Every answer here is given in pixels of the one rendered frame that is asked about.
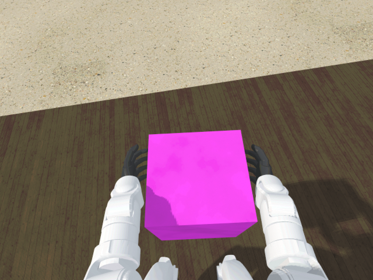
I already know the left robot forearm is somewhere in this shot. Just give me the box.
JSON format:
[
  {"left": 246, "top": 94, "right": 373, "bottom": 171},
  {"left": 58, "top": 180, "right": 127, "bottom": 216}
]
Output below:
[{"left": 84, "top": 176, "right": 144, "bottom": 280}]

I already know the right robot forearm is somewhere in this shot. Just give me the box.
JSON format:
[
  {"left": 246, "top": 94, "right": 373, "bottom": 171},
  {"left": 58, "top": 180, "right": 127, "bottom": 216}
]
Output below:
[{"left": 255, "top": 174, "right": 328, "bottom": 280}]

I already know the carton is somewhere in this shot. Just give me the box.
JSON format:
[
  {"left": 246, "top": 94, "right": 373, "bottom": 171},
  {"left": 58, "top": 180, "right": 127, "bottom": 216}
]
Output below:
[{"left": 145, "top": 130, "right": 258, "bottom": 240}]

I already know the robot left hand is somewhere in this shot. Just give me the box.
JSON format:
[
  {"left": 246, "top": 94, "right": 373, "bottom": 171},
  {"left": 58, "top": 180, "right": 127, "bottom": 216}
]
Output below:
[{"left": 121, "top": 144, "right": 148, "bottom": 182}]

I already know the robot left shin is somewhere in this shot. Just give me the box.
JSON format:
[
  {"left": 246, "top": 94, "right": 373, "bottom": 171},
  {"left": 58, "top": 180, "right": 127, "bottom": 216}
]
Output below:
[{"left": 159, "top": 257, "right": 171, "bottom": 264}]

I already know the robot right upper arm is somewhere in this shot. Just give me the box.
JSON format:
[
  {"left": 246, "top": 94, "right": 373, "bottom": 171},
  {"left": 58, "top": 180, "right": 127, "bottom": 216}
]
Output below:
[{"left": 267, "top": 268, "right": 326, "bottom": 280}]

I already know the robot right thigh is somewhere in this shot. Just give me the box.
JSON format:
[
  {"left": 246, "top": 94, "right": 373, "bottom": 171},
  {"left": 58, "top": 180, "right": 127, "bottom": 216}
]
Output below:
[{"left": 217, "top": 260, "right": 253, "bottom": 280}]

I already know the robot left upper arm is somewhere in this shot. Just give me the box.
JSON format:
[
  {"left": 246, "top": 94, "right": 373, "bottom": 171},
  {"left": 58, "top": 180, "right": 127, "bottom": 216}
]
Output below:
[{"left": 86, "top": 268, "right": 142, "bottom": 280}]

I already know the robot right hand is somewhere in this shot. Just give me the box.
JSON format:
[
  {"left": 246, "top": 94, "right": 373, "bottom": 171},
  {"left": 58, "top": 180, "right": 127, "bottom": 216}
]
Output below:
[{"left": 244, "top": 144, "right": 273, "bottom": 185}]

